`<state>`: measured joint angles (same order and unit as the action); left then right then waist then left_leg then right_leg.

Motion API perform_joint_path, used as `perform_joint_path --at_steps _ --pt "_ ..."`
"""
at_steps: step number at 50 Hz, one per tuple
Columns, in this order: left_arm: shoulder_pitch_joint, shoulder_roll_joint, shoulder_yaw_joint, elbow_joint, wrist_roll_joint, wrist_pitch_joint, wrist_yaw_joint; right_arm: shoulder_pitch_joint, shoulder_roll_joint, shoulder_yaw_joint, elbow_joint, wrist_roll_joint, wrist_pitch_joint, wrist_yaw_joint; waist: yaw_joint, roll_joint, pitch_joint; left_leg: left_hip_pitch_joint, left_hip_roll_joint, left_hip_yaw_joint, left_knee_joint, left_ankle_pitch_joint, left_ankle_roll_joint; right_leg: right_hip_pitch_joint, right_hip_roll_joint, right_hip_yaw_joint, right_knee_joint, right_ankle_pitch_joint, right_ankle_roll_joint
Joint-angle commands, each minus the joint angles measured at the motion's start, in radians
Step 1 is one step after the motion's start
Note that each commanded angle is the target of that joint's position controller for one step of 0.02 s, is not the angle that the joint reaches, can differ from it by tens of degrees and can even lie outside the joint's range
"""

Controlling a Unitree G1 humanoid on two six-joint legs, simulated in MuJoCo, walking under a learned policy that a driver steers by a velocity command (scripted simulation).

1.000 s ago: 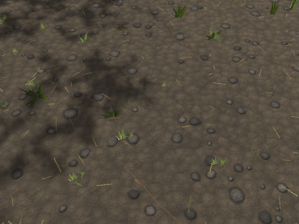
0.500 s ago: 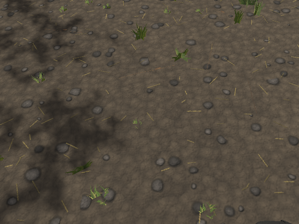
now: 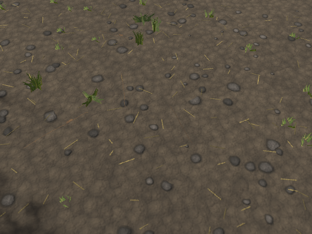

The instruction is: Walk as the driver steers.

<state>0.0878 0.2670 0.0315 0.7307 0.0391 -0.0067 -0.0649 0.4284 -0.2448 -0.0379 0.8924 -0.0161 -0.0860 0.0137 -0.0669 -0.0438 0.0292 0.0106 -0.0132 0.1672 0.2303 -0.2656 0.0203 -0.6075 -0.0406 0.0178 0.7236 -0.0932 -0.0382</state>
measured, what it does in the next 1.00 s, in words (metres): walks ahead: right foot, then left foot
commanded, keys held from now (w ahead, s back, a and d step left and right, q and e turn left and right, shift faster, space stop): w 1.00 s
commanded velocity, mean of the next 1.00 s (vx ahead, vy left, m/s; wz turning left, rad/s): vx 0.50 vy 0.00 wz -0.05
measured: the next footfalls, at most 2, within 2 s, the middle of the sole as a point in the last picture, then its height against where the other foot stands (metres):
right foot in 0.12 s outside the picture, level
left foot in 0.64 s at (133, 224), level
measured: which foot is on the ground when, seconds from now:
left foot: down 0.00-0.12, up 0.14-0.62, down 0.64-1.00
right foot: up 0.00-0.10, down 0.12-0.66, up 0.68-1.00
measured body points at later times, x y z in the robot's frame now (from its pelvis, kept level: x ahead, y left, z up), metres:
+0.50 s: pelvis +0.26 -0.04 +0.00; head +0.28 -0.04 +0.45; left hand +0.23 +0.22 -0.14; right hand +0.42 -0.28 -0.12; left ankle +0.42 +0.10 -0.70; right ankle +0.17 -0.10 -0.74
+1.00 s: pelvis +0.53 +0.00 +0.00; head +0.55 +0.01 +0.45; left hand +0.67 +0.24 -0.13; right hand +0.49 -0.25 -0.14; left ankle +0.48 +0.07 -0.74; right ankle +0.66 -0.15 -0.69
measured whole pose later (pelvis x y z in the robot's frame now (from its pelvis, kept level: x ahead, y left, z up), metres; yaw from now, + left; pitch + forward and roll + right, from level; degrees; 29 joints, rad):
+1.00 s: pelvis +0.53 +0.00 +0.00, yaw -1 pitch +0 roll +1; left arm 0.13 0.24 0.03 0.90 0.03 -0.03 -0.03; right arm 0.42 -0.21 -0.04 1.01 -0.01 -0.08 0.01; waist -0.04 -0.04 0.04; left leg -0.01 -0.08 0.09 0.21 -0.20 0.08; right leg -0.61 -0.11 -0.01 0.80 -0.08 -0.02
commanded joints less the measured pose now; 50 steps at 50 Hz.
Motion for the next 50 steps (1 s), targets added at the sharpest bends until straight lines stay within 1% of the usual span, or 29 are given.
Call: perform_joint_path --at_steps 1,3,4,5,6,7,8,9,10,12,13,15,19,24,28,30,31,32,33,34,35,36,37,38,39,41,43,46,50 --pt "-0.100 0.042 -0.003 -0.086 0.002 -0.019 0.001 0.014 -0.158 -0.031 -0.024 0.003 -0.005 -0.005 0.020 0.141 0.045 -0.038 0.262 -0.110 -0.060 0.460 0.128 0.074 0.015 -0.076 -0.109 -0.017 -0.025" --pt "-0.074 0.056 0.001 -0.077 0.008 -0.026 0.011 0.023 -0.175 -0.034 -0.003 0.002 0.008 -0.008 0.041 0.147 0.027 0.017 0.275 -0.102 0.027 0.648 0.121 0.142 0.044 -0.101 -0.159 -0.096 -0.059" --pt "0.001 0.065 0.006 -0.051 0.012 -0.034 0.018 0.022 -0.182 -0.034 0.005 0.004 0.014 -0.010 0.079 0.144 -0.016 0.027 0.266 -0.083 0.135 0.785 0.112 0.245 0.074 -0.115 -0.202 -0.110 -0.079" --pt "0.152 0.083 0.018 0.005 0.021 -0.045 0.028 0.022 -0.170 -0.028 0.010 0.009 0.020 -0.011 0.145 0.109 -0.101 -0.021 0.228 -0.044 0.316 0.804 0.091 0.444 0.097 -0.120 -0.263 -0.074 -0.104" --pt "0.326 0.148 0.040 0.049 0.038 -0.053 0.042 0.009 -0.136 -0.014 -0.021 0.012 0.018 -0.011 0.213 0.035 -0.221 -0.202 0.191 -0.025 0.572 0.535 0.069 0.704 -0.063 0.057 -0.275 -0.157 -0.150" --pt "0.381 0.265 0.068 0.056 0.033 -0.048 0.057 0.084 -0.020 0.011 -0.071 0.027 0.015 0.005 0.176 -0.220 -0.344 -0.589 0.011 -0.013 0.939 -0.197 0.022 0.995 -0.379 0.560 -0.359 -0.181 -0.286" --pt "0.366 0.242 0.071 0.055 -0.014 -0.038 0.064 0.003 -0.145 -0.023 -0.061 0.003 0.023 -0.008 0.199 -0.088 -0.315 -0.685 0.013 -0.167 1.044 -0.255 0.033 0.930 -0.365 0.622 -0.417 -0.126 -0.287" --pt "0.285 0.192 0.057 0.061 -0.022 -0.040 0.067 -0.062 -0.141 -0.026 -0.082 0.008 0.019 -0.005 0.157 -0.050 -0.168 -0.719 0.063 -0.193 1.036 -0.169 0.045 0.813 -0.312 0.446 -0.420 -0.045 -0.260" --pt "0.234 0.131 0.040 0.064 -0.019 -0.048 0.063 -0.078 -0.117 -0.019 -0.080 0.013 0.012 -0.001 0.122 -0.017 -0.096 -0.679 0.092 -0.194 0.968 -0.105 0.045 0.687 -0.264 0.344 -0.452 0.046 -0.227" --pt "0.178 0.073 0.023 0.074 -0.025 -0.062 0.062 -0.040 -0.094 -0.017 -0.052 -0.009 0.035 0.004 0.056 -0.033 -0.038 -0.568 0.121 -0.188 0.878 -0.059 0.027 0.533 -0.183 0.208 -0.511 0.116 -0.170" --pt "0.182 0.066 0.021 0.080 -0.024 -0.069 0.062 -0.025 -0.080 -0.016 -0.041 -0.015 0.047 0.010 0.045 -0.036 -0.041 -0.536 0.116 -0.181 0.865 -0.046 0.019 0.505 -0.173 0.183 -0.531 0.138 -0.171" --pt "0.214 0.083 0.027 0.107 -0.033 -0.083 0.061 -0.054 -0.068 -0.017 -0.048 -0.021 0.059 0.020 0.036 -0.022 -0.021 -0.558 0.118 -0.167 0.833 -0.004 0.004 0.490 -0.161 0.150 -0.571 0.159 -0.185" --pt "0.274 0.089 0.029 0.151 -0.034 -0.086 0.059 -0.223 -0.063 -0.015 -0.097 -0.020 0.063 0.025 0.064 -0.008 0.044 -0.671 0.141 -0.152 0.684 0.142 -0.024 0.510 -0.143 0.098 -0.623 0.146 -0.188" --pt "0.354 0.099 0.028 0.202 -0.029 -0.087 0.060 -0.389 -0.050 0.000 -0.144 -0.011 0.056 0.025 0.109 -0.009 0.067 -0.644 0.107 -0.112 0.466 0.260 -0.011 0.575 -0.138 0.043 -0.610 0.244 -0.167" --pt "0.391 0.114 0.029 0.241 -0.019 -0.080 0.072 -0.453 -0.067 -0.002 -0.174 -0.012 0.048 0.021 0.115 -0.011 0.083 -0.631 0.078 -0.101 0.373 0.202 0.035 0.692 -0.179 0.042 -0.559 0.354 -0.155" --pt "0.366 0.129 0.032 0.249 -0.016 -0.079 0.078 -0.400 -0.079 -0.008 -0.162 -0.012 0.040 0.014 0.079 -0.020 0.056 -0.524 0.037 -0.081 0.331 0.125 0.069 0.717 -0.182 0.021 -0.467 0.566 -0.135" --pt "0.352 0.139 0.034 0.253 -0.014 -0.077 0.079 -0.312 -0.093 -0.017 -0.134 -0.014 0.035 0.006 0.039 -0.024 0.007 -0.408 0.002 -0.067 0.309 0.092 0.089 0.716 -0.171 0.007 -0.357 0.702 -0.121" --pt "0.337 0.137 0.032 0.255 -0.017 -0.073 0.078 -0.146 -0.111 -0.029 -0.077 -0.021 0.025 -0.004 -0.033 0.004 -0.081 -0.206 -0.022 -0.056 0.247 0.126 0.115 0.668 -0.130 -0.031 -0.165 0.719 -0.101" --pt "0.338 0.107 0.021 0.232 -0.024 -0.075 0.077 0.039 -0.180 -0.050 -0.031 -0.043 0.017 -0.017 -0.095 0.070 -0.201 0.066 0.138 -0.228 0.235 0.066 0.164 0.475 -0.083 -0.061 0.113 0.449 -0.082" --pt "0.453 0.006 0.003 0.214 -0.057 -0.076 0.067 0.103 -0.296 -0.081 -0.019 -0.050 0.020 -0.017 -0.046 0.318 -0.317 0.320 0.429 -0.739 0.128 -0.023 0.299 0.115 0.120 -0.100 0.501 -0.245 -0.033" --pt "0.390 0.099 0.027 0.224 -0.027 -0.075 0.071 0.019 -0.241 -0.071 -0.025 -0.005 0.030 -0.008 -0.029 0.189 -0.275 0.247 0.408 -0.834 0.047 -0.020 0.290 0.022 0.105 0.059 0.597 -0.387 -0.051" --pt "0.324 0.098 0.032 0.202 -0.027 -0.077 0.068 -0.090 -0.187 -0.057 -0.042 0.005 0.030 -0.006 0.015 0.134 -0.126 0.110 0.381 -0.658 0.042 -0.005 0.268 -0.014 0.047 0.061 0.589 -0.308 -0.058" --pt "0.280 0.079 0.026 0.196 -0.027 -0.082 0.064 -0.141 -0.123 -0.041 -0.044 0.000 0.024 -0.002 0.031 0.075 -0.059 0.000 0.337 -0.555 0.008 0.081 0.245 0.005 0.010 0.051 0.535 -0.246 -0.058" --pt "0.269 0.061 0.025 0.197 -0.022 -0.074 0.061 -0.158 -0.096 -0.032 -0.034 0.000 0.017 -0.003 0.057 0.083 -0.022 -0.072 0.292 -0.470 -0.016 0.139 0.214 0.041 -0.017 0.043 0.479 -0.220 -0.053" --pt "0.284 0.048 0.022 0.202 -0.008 -0.060 0.056 -0.166 -0.069 -0.023 -0.019 0.002 0.011 -0.006 0.083 0.105 -0.012 -0.132 0.256 -0.404 -0.039 0.182 0.190 0.091 -0.034 0.038 0.435 -0.204 -0.042" --pt "0.285 0.025 0.019 0.207 -0.001 -0.040 0.045 -0.122 -0.073 -0.023 0.008 0.003 -0.005 -0.006 0.094 0.107 -0.017 -0.159 0.239 -0.351 -0.062 0.269 0.193 0.119 -0.035 0.016 0.402 -0.185 -0.024" --pt "0.224 0.018 0.017 0.188 -0.001 -0.031 0.037 -0.089 -0.099 -0.029 0.031 0.008 -0.013 -0.006 0.095 0.102 0.008 -0.162 0.230 -0.310 -0.099 0.262 0.201 0.063 -0.054 -0.003 0.342 -0.132 -0.005" --pt "0.085 0.020 0.013 0.145 -0.004 -0.028 0.033 -0.041 -0.094 -0.026 0.056 0.009 -0.012 -0.006 0.069 0.098 0.053 -0.133 0.208 -0.268 -0.135 0.260 0.196 -0.024 -0.075 -0.030 0.197 -0.027 0.022" --pt "-0.053 0.000 0.000 0.103 -0.014 -0.035 0.030 0.012 -0.097 -0.024 0.083 0.008 -0.012 -0.007 0.032 0.105 0.065 -0.096 0.188 -0.212 -0.127 0.337 0.177 0.009 -0.051 -0.070 -0.019 0.079 0.027"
